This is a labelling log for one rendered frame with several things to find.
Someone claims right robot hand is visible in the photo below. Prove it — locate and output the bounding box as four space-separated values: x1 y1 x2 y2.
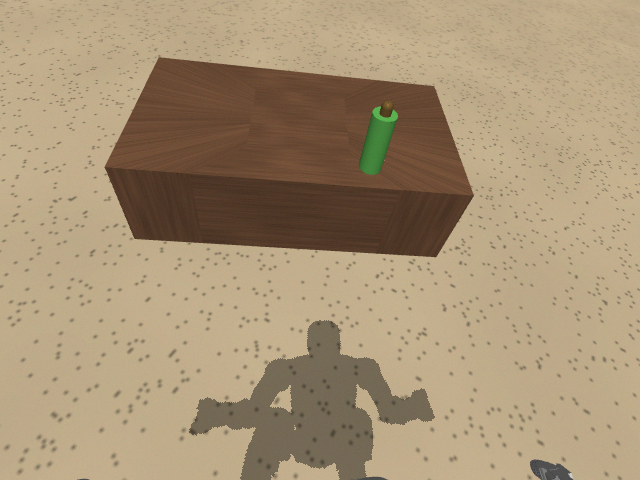
530 460 574 480

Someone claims bottle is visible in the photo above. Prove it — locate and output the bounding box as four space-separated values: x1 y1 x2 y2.
359 100 398 175

